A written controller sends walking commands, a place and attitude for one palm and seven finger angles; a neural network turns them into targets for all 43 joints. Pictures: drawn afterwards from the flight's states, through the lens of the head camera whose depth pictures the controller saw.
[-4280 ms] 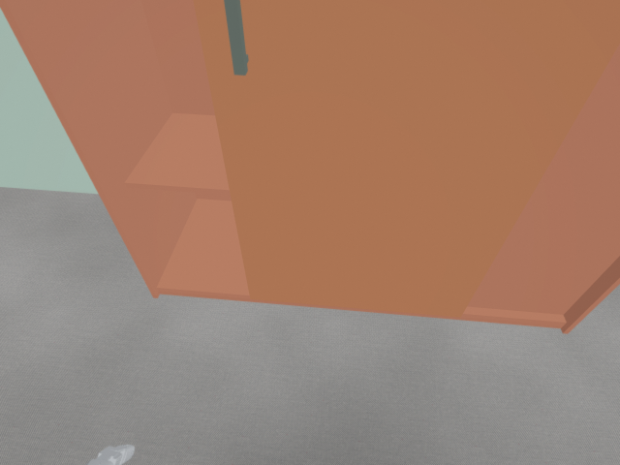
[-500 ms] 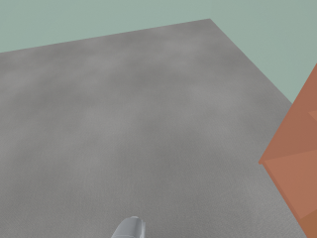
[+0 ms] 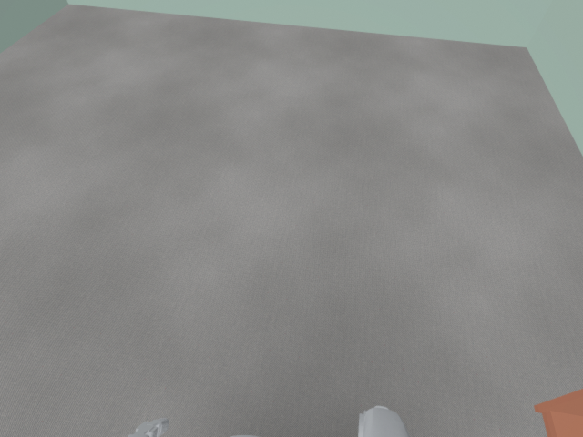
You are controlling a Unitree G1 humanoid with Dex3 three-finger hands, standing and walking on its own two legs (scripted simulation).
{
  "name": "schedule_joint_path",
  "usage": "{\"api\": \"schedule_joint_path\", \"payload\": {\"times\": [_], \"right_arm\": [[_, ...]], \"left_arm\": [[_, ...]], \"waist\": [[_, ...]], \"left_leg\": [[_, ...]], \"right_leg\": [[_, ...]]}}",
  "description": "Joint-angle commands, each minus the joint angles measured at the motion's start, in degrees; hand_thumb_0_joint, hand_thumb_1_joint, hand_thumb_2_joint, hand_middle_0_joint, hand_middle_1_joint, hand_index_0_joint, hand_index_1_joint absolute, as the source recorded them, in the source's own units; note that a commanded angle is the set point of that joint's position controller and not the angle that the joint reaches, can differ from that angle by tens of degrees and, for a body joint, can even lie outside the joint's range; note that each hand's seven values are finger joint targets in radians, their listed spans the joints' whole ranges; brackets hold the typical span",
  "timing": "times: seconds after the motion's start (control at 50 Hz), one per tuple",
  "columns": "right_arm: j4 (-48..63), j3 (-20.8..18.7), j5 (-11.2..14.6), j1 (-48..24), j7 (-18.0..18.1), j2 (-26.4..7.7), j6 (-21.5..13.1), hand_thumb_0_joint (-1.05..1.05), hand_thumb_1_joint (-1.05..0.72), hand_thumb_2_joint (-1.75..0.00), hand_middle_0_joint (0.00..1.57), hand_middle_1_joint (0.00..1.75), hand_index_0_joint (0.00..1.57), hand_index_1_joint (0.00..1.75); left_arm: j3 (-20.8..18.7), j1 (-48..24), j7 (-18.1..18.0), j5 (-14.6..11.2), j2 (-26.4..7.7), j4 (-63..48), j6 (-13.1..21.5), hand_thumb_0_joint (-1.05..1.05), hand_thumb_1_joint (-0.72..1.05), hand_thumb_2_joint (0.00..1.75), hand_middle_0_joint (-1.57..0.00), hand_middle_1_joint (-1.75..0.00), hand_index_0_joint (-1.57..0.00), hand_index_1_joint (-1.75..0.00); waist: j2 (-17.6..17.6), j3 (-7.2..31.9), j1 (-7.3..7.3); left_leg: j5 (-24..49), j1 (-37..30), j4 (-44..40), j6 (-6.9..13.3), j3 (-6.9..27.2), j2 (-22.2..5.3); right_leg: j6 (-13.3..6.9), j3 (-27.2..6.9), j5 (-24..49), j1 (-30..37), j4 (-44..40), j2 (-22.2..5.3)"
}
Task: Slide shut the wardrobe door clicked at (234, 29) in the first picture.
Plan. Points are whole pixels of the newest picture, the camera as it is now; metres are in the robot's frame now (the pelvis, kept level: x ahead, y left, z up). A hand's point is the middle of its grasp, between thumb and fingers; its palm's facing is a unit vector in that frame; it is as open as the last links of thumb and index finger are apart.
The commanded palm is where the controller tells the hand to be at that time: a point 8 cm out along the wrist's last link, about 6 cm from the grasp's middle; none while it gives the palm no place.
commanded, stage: walk to a spot facing it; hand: right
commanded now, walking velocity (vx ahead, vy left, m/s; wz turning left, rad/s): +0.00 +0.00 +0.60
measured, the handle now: out of the picture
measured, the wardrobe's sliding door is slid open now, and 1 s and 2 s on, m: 0.37 0.37 0.37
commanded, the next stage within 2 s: turn to face it in 1.66 s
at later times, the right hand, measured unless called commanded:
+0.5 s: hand (476, 436) +0.17 -0.27 -0.16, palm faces -0.22 +0.95 -0.20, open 7.4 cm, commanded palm none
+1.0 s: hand (392, 381) +0.24 -0.14 -0.14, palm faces -0.52 +0.82 -0.24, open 7.3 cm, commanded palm none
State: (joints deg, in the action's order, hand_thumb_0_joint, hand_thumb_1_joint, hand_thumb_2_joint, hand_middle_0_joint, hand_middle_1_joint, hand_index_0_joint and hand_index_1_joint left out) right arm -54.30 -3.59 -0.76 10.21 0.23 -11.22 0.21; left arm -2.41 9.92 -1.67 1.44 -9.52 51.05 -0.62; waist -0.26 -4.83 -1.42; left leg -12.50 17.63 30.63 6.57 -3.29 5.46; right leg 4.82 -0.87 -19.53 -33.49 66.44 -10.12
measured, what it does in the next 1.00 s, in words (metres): steps on the spot, turning left: right foot, then left foot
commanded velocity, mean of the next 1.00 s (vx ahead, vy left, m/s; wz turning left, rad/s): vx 0.04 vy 0.00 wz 0.60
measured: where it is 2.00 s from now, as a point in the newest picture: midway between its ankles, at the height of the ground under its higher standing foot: outside the picture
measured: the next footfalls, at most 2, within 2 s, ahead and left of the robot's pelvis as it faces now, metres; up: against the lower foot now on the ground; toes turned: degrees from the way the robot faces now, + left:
right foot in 0.22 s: +0.12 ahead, -0.18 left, +0.00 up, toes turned +4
left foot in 0.68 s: +0.04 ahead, +0.07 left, +0.00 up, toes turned +33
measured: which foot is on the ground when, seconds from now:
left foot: down 0.00-0.24, up 0.26-0.66, down 0.68-1.00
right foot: up 0.00-0.20, down 0.22-0.68, up 0.70-1.00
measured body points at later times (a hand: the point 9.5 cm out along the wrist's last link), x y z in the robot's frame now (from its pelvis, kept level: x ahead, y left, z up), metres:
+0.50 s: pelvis +0.06 -0.08 +0.01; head +0.10 -0.10 +0.46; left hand +0.07 +0.18 -0.11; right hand +0.18 -0.32 -0.14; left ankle -0.02 +0.06 -0.64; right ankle +0.08 -0.18 -0.73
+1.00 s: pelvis +0.05 -0.03 +0.01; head +0.06 -0.01 +0.46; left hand -0.04 +0.22 -0.14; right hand +0.26 -0.19 -0.12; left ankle +0.01 +0.05 -0.73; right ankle +0.15 -0.16 -0.67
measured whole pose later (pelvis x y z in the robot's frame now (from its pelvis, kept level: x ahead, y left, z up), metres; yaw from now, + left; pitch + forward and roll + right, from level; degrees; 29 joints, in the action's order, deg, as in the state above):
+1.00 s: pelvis +0.05 -0.03 +0.01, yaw +35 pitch +0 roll +0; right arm -51.5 -3.6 -0.7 11.0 -0.4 -10.7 1.1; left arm -3.6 11.4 -0.4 1.9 -13.3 52.2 -3.2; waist -1.9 -3.0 -0.3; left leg -13.5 14.1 27.5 3.1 1.4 3.1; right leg 6.5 1.9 -20.3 -27.5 56.8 -6.7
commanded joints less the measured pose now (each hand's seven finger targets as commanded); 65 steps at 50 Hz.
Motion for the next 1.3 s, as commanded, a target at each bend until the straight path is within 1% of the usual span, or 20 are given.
{"api": "schedule_joint_path", "payload": {"times": [0.0,0.1,0.16,0.18,0.22,0.24,0.34,0.56,0.62,0.64,0.66,0.68,0.8,0.94,1.06,1.12,1.14,1.16,1.18,1.28], "right_arm": [[4.78,-2.36,-0.58,1.22,0.15,-9.22,-1.41,0.00,-0.90,-0.90,0.20,0.30,0.20,0.30],[6.08,-3.37,-0.72,4.46,0.36,-11.01,-0.47,0.00,-0.90,-0.90,0.20,0.30,0.20,0.30],[7.36,-3.85,-0.35,2.55,0.54,-11.51,0.25,0.00,-0.90,-0.90,0.20,0.30,0.20,0.30],[8.12,-3.56,0.02,1.61,0.54,-10.48,0.52,0.00,-0.90,-0.90,0.20,0.30,0.20,0.30],[9.81,-2.60,0.24,4.33,-0.11,-5.80,0.50,0.00,-0.90,-0.90,0.20,0.30,0.20,0.30],[8.01,-3.20,-0.46,5.45,0.00,-8.21,0.89,0.00,-0.90,-0.90,0.20,0.30,0.20,0.30],[7.19,-3.56,-0.55,5.17,-1.62,-6.73,2.13,0.00,-0.90,-0.90,0.20,0.30,0.20,0.30],[8.43,-2.27,-0.39,-0.97,-2.14,-3.79,2.01,0.00,-0.90,-0.90,0.20,0.30,0.20,0.30],[7.15,-2.51,-0.49,3.04,-1.71,-5.23,1.00,0.00,-0.90,-0.90,0.20,0.30,0.20,0.30],[6.09,-3.13,-0.74,6.97,-1.29,-8.58,0.23,0.00,-0.90,-0.90,0.20,0.30,0.20,0.30],[5.00,-4.32,-1.27,10.41,-0.38,-15.60,-0.62,0.00,-0.90,-0.90,0.20,0.30,0.20,0.30],[4.21,-4.88,-0.22,12.39,0.39,-18.22,-0.09,0.00,-0.90,-0.90,0.20,0.30,0.20,0.30],[7.26,-2.98,0.08,-0.13,0.76,-10.47,0.03,0.00,-0.90,-0.90,0.20,0.30,0.20,0.30],[6.03,-3.17,-0.25,3.65,0.02,-11.58,-0.30,0.00,-0.90,-0.90,0.20,0.30,0.20,0.30],[5.67,-3.60,-0.51,4.41,-0.39,-12.79,-0.58,0.00,-0.90,-0.90,0.20,0.30,0.20,0.30],[6.10,-3.52,-0.22,1.66,-0.51,-12.08,-0.30,0.00,-0.90,-0.90,0.20,0.30,0.20,0.30],[6.86,-3.00,0.02,0.32,-0.74,-9.85,-0.15,0.00,-0.90,-0.90,0.20,0.30,0.20,0.30],[7.98,-2.12,0.54,1.08,-1.24,-5.44,0.09,0.00,-0.90,-0.90,0.20,0.30,0.20,0.30],[9.13,-2.21,-0.01,-0.04,-1.52,-5.63,-0.06,0.00,-0.90,-0.90,0.20,0.30,0.20,0.30],[4.32,-3.26,-1.05,4.34,-2.80,-5.82,1.31,0.00,-0.90,-0.90,0.20,0.30,0.20,0.30]], "left_arm": [[-1.14,6.66,0.21,-0.05,-4.71,-1.39,-0.58,0.00,0.90,0.90,-0.20,-0.30,-0.20,-0.30],[-1.02,-1.20,0.08,-0.75,-5.50,-4.91,0.65,0.00,0.90,0.90,-0.20,-0.30,-0.20,-0.30],[-1.56,1.30,-0.29,-1.13,-7.05,-4.86,1.00,0.00,0.90,0.90,-0.20,-0.30,-0.20,-0.30],[-1.96,4.02,-0.45,-1.07,-8.76,-4.12,1.30,0.00,0.90,0.90,-0.20,-0.30,-0.20,-0.30],[-3.30,5.89,-0.15,-0.33,-16.48,-4.75,1.32,0.00,0.90,0.90,-0.20,-0.30,-0.20,-0.30],[-2.71,4.33,-0.14,-0.02,-14.02,-4.88,0.96,0.00,0.90,0.90,-0.20,-0.30,-0.20,-0.30],[-1.54,-0.51,-0.33,0.07,-9.76,-5.92,1.48,0.00,0.90,0.90,-0.20,-0.30,-0.20,-0.30],[-4.21,5.48,0.54,0.30,-13.27,-1.71,0.79,0.00,0.90,0.90,-0.20,-0.30,-0.20,-0.30],[-4.53,5.34,0.93,0.00,-13.27,-1.43,0.50,0.00,0.90,0.90,-0.20,-0.30,-0.20,-0.30],[-4.25,6.03,1.25,-0.45,-11.93,-1.80,0.40,0.00,0.90,0.90,-0.20,-0.30,-0.20,-0.30],[-2.83,5.09,1.53,-0.59,-7.01,-4.33,0.18,0.00,0.90,0.90,-0.20,-0.30,-0.20,-0.30],[-2.27,1.99,0.85,-0.54,-7.08,-6.19,-0.46,0.00,0.90,0.90,-0.20,-0.30,-0.20,-0.30],[-2.69,3.23,0.65,-0.16,-8.18,-2.10,-1.62,0.00,0.90,0.90,-0.20,-0.30,-0.20,-0.30],[-2.65,-0.76,1.22,0.29,-8.91,-4.03,-1.16,0.00,0.90,0.90,-0.20,-0.30,-0.20,-0.30],[-2.36,-2.62,1.54,-0.21,-8.08,-5.73,0.50,0.00,0.90,0.90,-0.20,-0.30,-0.20,-0.30],[-2.19,4.10,0.90,-0.52,-7.75,-3.89,1.56,0.00,0.90,0.90,-0.20,-0.30,-0.20,-0.30],[-2.41,9.23,0.31,-0.58,-9.55,-2.36,2.13,0.00,0.90,0.90,-0.20,-0.30,-0.20,-0.30],[-3.46,12.83,-0.05,0.14,-15.36,-1.44,2.42,0.00,0.90,0.90,-0.20,-0.30,-0.20,-0.30],[-3.78,13.93,-0.02,0.16,-18.30,-1.82,2.08,0.00,0.90,0.90,-0.20,-0.30,-0.20,-0.30],[-0.94,4.86,-0.59,-0.15,-9.92,-3.27,2.66,0.00,0.90,0.90,-0.20,-0.30,-0.20,-0.30]], "waist": [[7.97,5.94,-0.41],[9.74,9.92,3.42],[10.71,11.63,1.57],[7.46,12.57,0.15],[-16.63,12.32,0.51],[-10.20,10.73,0.59],[-9.85,5.87,2.53],[-14.11,6.56,-0.98],[-11.18,9.08,1.41],[-3.82,11.36,3.68],[17.00,11.27,5.65],[17.92,12.49,6.75],[7.46,6.38,1.03],[7.71,4.72,3.17],[9.67,4.31,4.10],[8.28,5.01,0.57],[3.04,6.56,-1.94],[-14.06,7.87,-3.36],[-19.32,4.12,-3.60],[-7.75,-1.08,1.75]], "left_leg": [[18.16,2.62,-10.73,2.99,14.54,-13.73],[32.39,-8.04,-3.37,3.14,19.80,-14.10],[31.40,-7.28,0.57,0.67,22.20,-13.43],[24.58,-1.10,4.00,-2.08,20.33,-10.90],[-23.22,18.15,27.22,-8.90,6.22,-1.11],[-21.82,16.43,36.69,-9.48,7.92,-3.73],[-10.98,16.26,42.42,-11.25,4.76,-6.33],[-12.49,7.82,14.01,-10.24,-2.94,-7.77],[-1.47,-2.93,-0.48,-8.44,-4.50,-6.26],[7.19,-12.68,-6.91,-6.75,0.52,-9.69],[27.57,-22.38,-9.86,-1.00,21.80,-24.28],[42.23,-20.79,-7.98,4.40,25.78,-29.90],[26.03,-8.74,-9.65,1.58,13.62,-17.90],[-1.81,-7.92,-15.40,3.35,21.94,-17.55],[-8.93,-5.95,-15.52,4.10,27.41,-17.05],[-9.14,2.68,-9.97,1.18,25.97,-13.43],[-11.84,9.74,-3.87,-1.49,22.05,-9.18],[-18.38,20.56,11.31,-4.86,13.65,-1.00],[-21.30,25.18,23.87,-7.27,5.96,-1.60],[-5.40,19.38,38.01,-9.51,4.45,-6.79]], "right_leg": [[0.66,1.90,2.40,5.35,-6.81,2.06],[0.74,3.74,-1.82,8.24,-23.19,6.48],[-0.08,3.42,3.06,16.21,-35.57,7.37],[-1.15,2.06,10.10,25.51,-42.94,4.84],[-11.11,-17.19,38.29,36.87,-46.54,-19.33],[-13.06,-13.46,35.16,31.14,-46.17,-18.83],[-9.95,2.30,29.72,25.42,-46.57,-8.56],[-10.82,10.16,29.74,29.74,-42.49,-12.28],[-6.57,14.12,28.13,26.74,-33.54,-11.10],[-3.42,15.68,22.17,20.43,-24.17,-9.18],[-0.06,16.16,-10.89,2.33,-11.43,-0.92],[0.24,8.11,-19.68,-2.13,-2.69,2.09],[1.12,2.57,-1.28,1.67,-1.14,1.75],[1.53,2.75,-1.05,1.38,-10.20,3.31],[-0.29,3.04,-5.04,8.10,-23.48,6.69],[-1.34,4.25,0.60,23.42,-37.91,8.48],[-1.95,2.48,1.39,33.75,-44.58,5.82],[-4.68,-13.84,-12.11,40.95,-52.92,-8.57],[-8.64,-24.54,-18.57,35.49,-57.84,-18.91],[-5.71,-0.63,11.69,25.04,-54.04,-8.05]]}}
